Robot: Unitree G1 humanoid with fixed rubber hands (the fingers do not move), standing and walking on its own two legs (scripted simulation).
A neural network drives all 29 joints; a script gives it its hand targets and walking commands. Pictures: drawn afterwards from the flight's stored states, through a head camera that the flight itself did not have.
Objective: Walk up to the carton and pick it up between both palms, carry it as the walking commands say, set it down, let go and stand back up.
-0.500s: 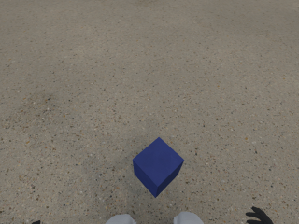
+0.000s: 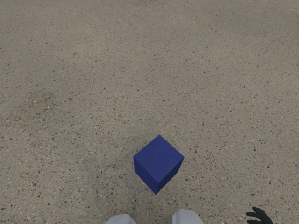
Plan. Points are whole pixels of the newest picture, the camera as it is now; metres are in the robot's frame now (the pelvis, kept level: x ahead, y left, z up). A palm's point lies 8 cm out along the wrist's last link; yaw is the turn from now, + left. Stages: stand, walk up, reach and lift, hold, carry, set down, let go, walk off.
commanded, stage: walk up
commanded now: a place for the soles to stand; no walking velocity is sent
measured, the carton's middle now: (157, 164) +0.50 -0.06 -0.62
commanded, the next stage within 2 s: none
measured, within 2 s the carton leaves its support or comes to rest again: neither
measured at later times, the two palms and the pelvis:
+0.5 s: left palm out of the picture +0.06 +0.32 -0.10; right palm out of the picture +0.09 -0.31 -0.10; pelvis -0.01 +0.00 +0.00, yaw -1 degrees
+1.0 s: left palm out of the picture +0.04 +0.34 -0.10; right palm out of the picture +0.07 -0.30 -0.09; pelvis -0.03 +0.02 +0.00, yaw -1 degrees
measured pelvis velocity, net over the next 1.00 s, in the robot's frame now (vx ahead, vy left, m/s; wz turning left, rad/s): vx -0.03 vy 0.02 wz -0.02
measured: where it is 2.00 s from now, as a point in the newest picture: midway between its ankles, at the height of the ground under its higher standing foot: outside the picture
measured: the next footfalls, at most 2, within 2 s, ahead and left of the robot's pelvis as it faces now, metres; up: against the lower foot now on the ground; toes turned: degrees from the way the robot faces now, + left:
right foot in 0.14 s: +0.07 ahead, -0.17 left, +0.00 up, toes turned -3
right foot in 0.62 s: +0.05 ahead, -0.16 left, +0.00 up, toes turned -2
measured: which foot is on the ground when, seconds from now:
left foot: down 0.00-0.62, up 0.64-0.80, down 0.82-1.00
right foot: up 0.00-0.12, down 0.14-0.34, up 0.36-0.60, down 0.62-0.84, up 0.86-1.00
